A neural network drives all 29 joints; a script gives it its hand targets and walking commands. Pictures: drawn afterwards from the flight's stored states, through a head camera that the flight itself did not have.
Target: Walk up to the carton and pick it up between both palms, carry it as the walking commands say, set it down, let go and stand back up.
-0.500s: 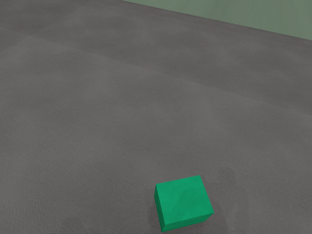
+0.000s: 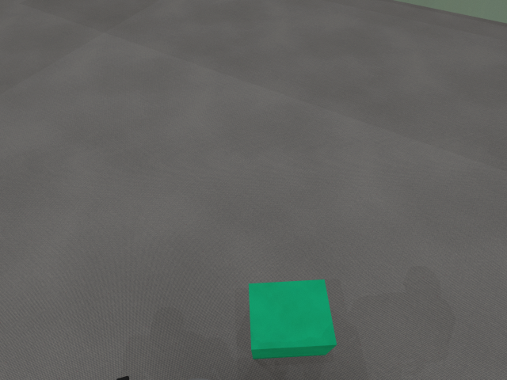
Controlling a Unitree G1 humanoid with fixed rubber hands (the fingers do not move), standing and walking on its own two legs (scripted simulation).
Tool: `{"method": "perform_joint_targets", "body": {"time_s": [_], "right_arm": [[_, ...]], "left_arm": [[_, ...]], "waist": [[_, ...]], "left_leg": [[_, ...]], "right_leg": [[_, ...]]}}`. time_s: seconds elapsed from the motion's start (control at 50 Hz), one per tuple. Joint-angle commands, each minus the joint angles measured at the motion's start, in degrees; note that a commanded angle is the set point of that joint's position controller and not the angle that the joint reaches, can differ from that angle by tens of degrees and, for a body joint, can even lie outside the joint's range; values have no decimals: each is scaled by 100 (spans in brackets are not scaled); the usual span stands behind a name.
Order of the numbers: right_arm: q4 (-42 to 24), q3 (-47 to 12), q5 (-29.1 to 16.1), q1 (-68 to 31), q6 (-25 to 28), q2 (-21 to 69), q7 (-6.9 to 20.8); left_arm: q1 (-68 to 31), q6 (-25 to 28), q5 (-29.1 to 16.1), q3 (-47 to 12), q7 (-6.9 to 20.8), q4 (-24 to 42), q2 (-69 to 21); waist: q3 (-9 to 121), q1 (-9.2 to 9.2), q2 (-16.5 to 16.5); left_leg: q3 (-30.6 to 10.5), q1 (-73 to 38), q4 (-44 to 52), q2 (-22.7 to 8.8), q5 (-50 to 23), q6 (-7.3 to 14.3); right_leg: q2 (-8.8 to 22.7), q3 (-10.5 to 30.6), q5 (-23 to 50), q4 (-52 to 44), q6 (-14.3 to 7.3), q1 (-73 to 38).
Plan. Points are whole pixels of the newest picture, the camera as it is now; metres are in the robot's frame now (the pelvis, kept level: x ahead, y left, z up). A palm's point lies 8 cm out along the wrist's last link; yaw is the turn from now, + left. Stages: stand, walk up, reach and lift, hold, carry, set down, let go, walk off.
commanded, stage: walk up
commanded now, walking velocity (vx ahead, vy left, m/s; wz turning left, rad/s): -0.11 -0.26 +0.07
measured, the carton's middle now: (287, 320) +0.37 -0.09 -0.66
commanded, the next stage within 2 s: none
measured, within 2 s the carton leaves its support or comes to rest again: neither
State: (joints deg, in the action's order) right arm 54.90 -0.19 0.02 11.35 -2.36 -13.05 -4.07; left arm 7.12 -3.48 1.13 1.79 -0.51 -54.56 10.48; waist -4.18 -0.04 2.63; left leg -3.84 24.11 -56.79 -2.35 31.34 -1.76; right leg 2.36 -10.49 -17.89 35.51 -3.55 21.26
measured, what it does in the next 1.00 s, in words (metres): steps to the right: left foot, then right foot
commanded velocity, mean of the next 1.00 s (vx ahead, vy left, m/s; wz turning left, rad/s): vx -0.03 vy -0.05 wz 0.01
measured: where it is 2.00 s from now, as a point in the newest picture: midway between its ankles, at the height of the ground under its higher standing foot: outside the picture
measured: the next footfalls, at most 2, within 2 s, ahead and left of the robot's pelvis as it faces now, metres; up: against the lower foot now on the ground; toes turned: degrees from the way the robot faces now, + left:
left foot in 0.08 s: +0.00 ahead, +0.14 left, +0.00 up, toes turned +0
right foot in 0.30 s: -0.02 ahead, -0.21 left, +0.00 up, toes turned +3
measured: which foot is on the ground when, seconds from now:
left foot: up 0.00-0.06, down 0.08-0.30, up 0.32-0.68, down 0.70-1.00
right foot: down 0.00-0.10, up 0.12-0.28, down 0.30-1.00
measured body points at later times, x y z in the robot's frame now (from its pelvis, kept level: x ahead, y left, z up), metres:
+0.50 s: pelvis -0.04 -0.10 +0.01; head +0.00 -0.14 +0.46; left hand +0.01 +0.14 -0.12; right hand +0.03 -0.34 -0.16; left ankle -0.09 +0.09 -0.68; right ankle -0.03 -0.19 -0.73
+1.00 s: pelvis -0.07 -0.09 +0.01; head -0.08 -0.10 +0.46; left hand -0.03 +0.15 -0.13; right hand -0.03 -0.33 -0.15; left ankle -0.08 +0.06 -0.73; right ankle -0.03 -0.19 -0.73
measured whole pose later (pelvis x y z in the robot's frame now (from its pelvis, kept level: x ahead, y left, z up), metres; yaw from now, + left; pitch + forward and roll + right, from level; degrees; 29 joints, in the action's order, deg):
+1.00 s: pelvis -0.07 -0.09 +0.01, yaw +1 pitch +0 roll +0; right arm 61.4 -0.2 0.0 13.3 -1.9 -11.7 -1.0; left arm 15.7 -1.0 1.1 1.3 -0.8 -54.5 10.2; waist 2.3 0.0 1.0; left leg -3.0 11.4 -24.8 -1.8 14.0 -2.6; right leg -1.0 -0.7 -10.2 25.9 -2.2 16.2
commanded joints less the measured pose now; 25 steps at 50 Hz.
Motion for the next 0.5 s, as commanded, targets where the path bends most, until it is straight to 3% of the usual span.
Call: {"method": "perform_joint_targets", "body": {"time_s": [0.0, 0.02, 0.04, 0.06, 0.08, 0.1, 0.12, 0.14, 0.16, 0.18, 0.2, 0.22, 0.24, 0.26, 0.28, 0.3, 0.32, 0.34, 0.36, 0.38, 0.4, 0.42, 0.44, 0.46, 0.48], "right_arm": [[-184, 282, 37, 373, 43, -365, -34], [-78, 318, 36, 804, 68, -400, -19], [78, 403, 124, 1188, 98, -682, -16], [91, 537, 192, 1248, 73, -1167, -61], [23, 652, 256, 1166, 10, -1576, -44], [55, 642, 314, 1021, 40, -1465, -41], [-68, 598, 217, 525, 56, -1340, -63], [-173, 530, 196, -79, 74, -1119, -79], [-326, 465, 181, -446, 78, -1166, -72], [-294, 462, 198, -510, 119, -1129, -77], [-244, 467, 238, -531, 92, -1251, -42], [-248, 457, 214, -557, 95, -1185, 77], [-269, 387, 265, -647, 84, -1101, 150], [-156, 343, 183, -528, 22, -870, 151], [-185, 287, 148, -96, -82, -583, 159], [-128, 280, 95, -33, -222, -443, 176], [-118, 392, 8, -8, -267, -616, 209], [-315, 417, 52, -337, -301, -749, 203], [-336, 411, 25, -662, -259, -592, 234], [-222, 373, 23, -509, -256, -577, 280], [-113, 356, -14, -475, -265, -570, 292], [-41, 293, 6, -200, -190, -495, 328], [116, 276, 4, 66, -151, -487, 328], [140, 260, -15, 10, -129, -398, 266], [83, 242, -53, -141, -59, -388, 257]], "left_arm": [[651, 24, -16, 206, -54, -20, 1107], [655, 4, -41, 256, -73, -8, 1160], [198, -14, -45, 202, -33, 71, 991], [281, -62, -70, 213, 8, 304, 713], [292, -97, -14, 267, 46, 404, 789], [297, -144, -6, 295, 44, 518, 820], [16, -141, -45, 285, 77, 545, 878], [381, -112, -73, 202, 122, 361, 727], [330, -99, -39, 269, 159, 353, 903], [553, -102, -13, 238, 168, 322, 810], [783, -42, -35, 196, 197, 332, 713], [771, 10, -39, 138, 169, 241, 713], [1037, 144, -44, 171, 67, 178, 660], [1383, 279, -73, 108, 35, -51, 720], [1513, 459, 85, 168, 6, 84, 1384], [1533, 508, 91, 101, 14, 41, 1725], [1504, 479, 103, 187, 14, -26, 1604], [1051, 430, 1, 222, -21, 184, 1650], [853, 433, -11, 222, -64, 131, 1443], [544, 441, 26, 134, -59, 238, 1094], [421, 442, 24, 126, -41, 329, 1072], [355, 441, -6, 69, -53, 331, 978], [537, 491, 16, 80, -84, 221, 1071], [1065, 586, -15, 75, -84, 101, 922], [1223, 555, -134, 93, -91, -33, 960]], "waist": [[1129, 114, -1160], [1304, 300, -1296], [1205, 639, -597], [900, 645, 937], [733, 562, 1636], [567, 463, 1387], [239, 355, 543], [258, 94, 694], [143, -26, 515], [242, -78, 873], [525, -163, 897], [726, -45, 1056], [867, -274, 808], [846, -334, 299], [734, -250, -1442], [762, -120, -1944], [768, -94, -1509], [134, -83, -1504], [207, -154, -1313], [114, 18, -1232], [67, 38, -1166], [225, 107, -1069], [530, 129, -887], [799, 30, -1008], [1096, -118, -1185]], "left_leg": [[950, -601, 2150, 242, -730, 69], [945, -1242, 2679, 116, -1513, 108], [361, -1925, 3159, -359, -2534, 309], [-1403, -2535, 3451, -1857, -4015, 907], [-2675, -1709, 4103, -3118, -4121, 1672], [-2521, -1248, 4282, -3232, -3299, 1859], [-1678, -838, 4051, -2628, -3501, 1711], [-1113, -990, 3912, -2329, -3160, 1445], [-877, -824, 3675, -2113, -4159, 1277], [-499, -942, 3499, -1855, -4347, 1086], [-370, -1348, 3233, -1681, -4526, 957], [-197, -1414, 2971, -1344, -4278, 717], [-9, -1226, 2583, -1034, -3575, 477], [340, -884, 1533, -479, -2529, 296], [277, 264, 580, 195, 206, 93], [-203, 302, 371, 207, 250, 58], [-515, 148, 275, 202, -35, 76], [-304, 352, 65, 182, -97, 15], [-264, 5, -150, 209, -422, 20], [-200, -375, 274, 83, -769, 52], [-140, -560, 540, 174, -883, 114], [15, -916, 733, 215, -961, 96], [-99, -670, 1065, 268, -800, 146], [-106, -632, 1645, 329, -628, 142], [17, -754, 1769, 354, -516, 57]], "right_leg": [[956, 1303, 4413, -434, -646, -1515], [988, 1116, 3524, -338, -527, -1129], [718, 996, 2374, 52, -207, -87], [56, 514, 843, 1129, 285, 1211], [-96, 913, -1526, 2209, 490, 1578], [60, 1434, -1516, 3118, 466, 1425], [49, 1543, -1213, 3287, 429, 1112], [4, 1614, -816, 3411, 388, 1222], [-52, 1574, -966, 3316, 377, 1011], [161, 1457, -905, 2507, 431, 681], [77, 1159, -1045, 1468, 466, 506], [126, 1001, -1015, 845, 510, 100], [-116, 709, -354, -443, 475, -726], [70, 973, 929, -1224, 544, -1303], [1217, 2639, 3448, -1341, 498, -1789], [2031, 3700, 3923, -1640, 349, -1331], [1891, 3938, 2141, -2265, 524, -1203], [1827, 3457, 1708, -2277, 163, -597], [1562, 3710, 1199, -2373, -37, -553], [1235, 3384, 446, -2350, -1, -340], [1046, 3075, 321, -2452, 143, -268], [917, 2648, 746, -2334, -34, -267], [830, 2503, 1603, -2032, 28, -1156], [824, 2606, 2644, -1823, -35, -1892], [791, 2344, 3352, -1615, -101, -2286]]}}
